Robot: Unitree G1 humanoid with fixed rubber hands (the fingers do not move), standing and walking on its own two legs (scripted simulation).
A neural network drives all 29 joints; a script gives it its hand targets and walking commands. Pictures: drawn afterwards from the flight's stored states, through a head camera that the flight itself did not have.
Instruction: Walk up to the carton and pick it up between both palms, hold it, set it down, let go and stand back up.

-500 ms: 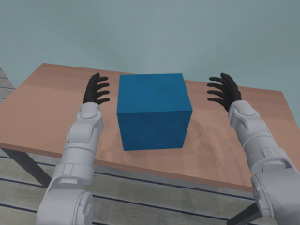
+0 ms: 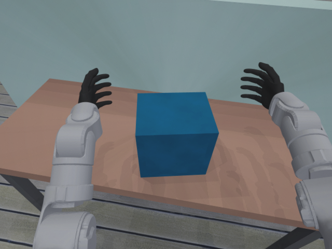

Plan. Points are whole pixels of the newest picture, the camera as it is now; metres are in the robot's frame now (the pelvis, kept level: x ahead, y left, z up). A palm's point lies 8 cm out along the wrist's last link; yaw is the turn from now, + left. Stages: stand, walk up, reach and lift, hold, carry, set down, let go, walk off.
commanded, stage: set down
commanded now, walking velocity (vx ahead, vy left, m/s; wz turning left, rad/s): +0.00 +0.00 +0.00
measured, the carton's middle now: (172, 135) +0.44 +0.00 +0.01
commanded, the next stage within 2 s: none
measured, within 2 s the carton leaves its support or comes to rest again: neither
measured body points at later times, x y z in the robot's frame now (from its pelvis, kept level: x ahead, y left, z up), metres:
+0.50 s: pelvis -0.03 -0.01 +0.00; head -0.06 +0.00 +0.45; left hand +0.32 +0.18 +0.16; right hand +0.36 -0.24 +0.16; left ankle -0.01 +0.14 -0.75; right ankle -0.01 -0.07 -0.75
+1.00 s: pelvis -0.01 +0.00 +0.00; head -0.03 +0.01 +0.45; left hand +0.28 +0.16 +0.10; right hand +0.30 -0.25 +0.09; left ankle -0.01 +0.14 -0.75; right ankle -0.01 -0.07 -0.75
